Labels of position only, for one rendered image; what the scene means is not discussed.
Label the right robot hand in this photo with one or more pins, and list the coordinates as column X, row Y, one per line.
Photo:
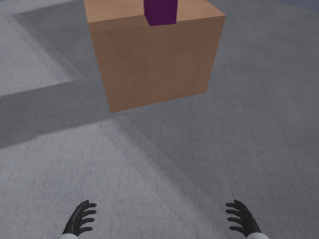
column 248, row 223

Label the left robot hand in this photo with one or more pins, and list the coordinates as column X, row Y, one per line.
column 76, row 221

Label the carton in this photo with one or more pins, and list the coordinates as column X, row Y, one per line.
column 160, row 12

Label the pedestal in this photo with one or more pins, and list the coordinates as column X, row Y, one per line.
column 142, row 65

